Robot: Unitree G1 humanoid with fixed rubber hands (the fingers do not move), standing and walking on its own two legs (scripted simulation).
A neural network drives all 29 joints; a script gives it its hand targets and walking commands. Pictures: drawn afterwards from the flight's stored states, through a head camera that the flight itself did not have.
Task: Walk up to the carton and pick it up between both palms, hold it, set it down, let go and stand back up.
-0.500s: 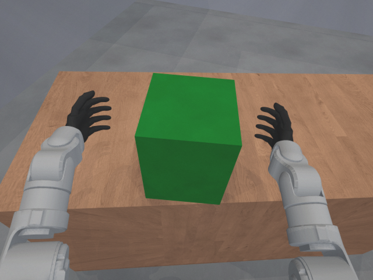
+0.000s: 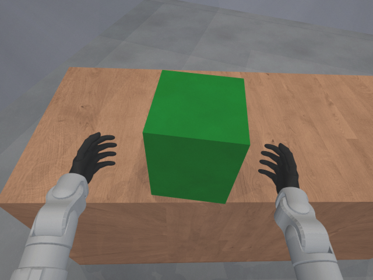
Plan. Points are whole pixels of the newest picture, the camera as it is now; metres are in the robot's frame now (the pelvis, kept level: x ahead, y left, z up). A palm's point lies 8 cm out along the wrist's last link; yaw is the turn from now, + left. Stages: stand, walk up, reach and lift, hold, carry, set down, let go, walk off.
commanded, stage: set down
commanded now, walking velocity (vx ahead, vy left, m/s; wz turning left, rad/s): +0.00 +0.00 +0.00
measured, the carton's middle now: (195, 139) +0.44 +0.01 +0.03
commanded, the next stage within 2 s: none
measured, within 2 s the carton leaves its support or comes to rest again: neither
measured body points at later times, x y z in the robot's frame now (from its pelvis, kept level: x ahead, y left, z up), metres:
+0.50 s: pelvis +0.02 +0.00 +0.00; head +0.03 +0.01 +0.45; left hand +0.25 +0.24 +0.02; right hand +0.25 -0.17 +0.02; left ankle +0.00 +0.09 -0.75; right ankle +0.03 -0.12 -0.75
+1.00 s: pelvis +0.03 +0.00 +0.00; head +0.04 +0.00 +0.45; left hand +0.20 +0.23 -0.02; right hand +0.21 -0.18 -0.02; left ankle +0.00 +0.09 -0.75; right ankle +0.03 -0.12 -0.75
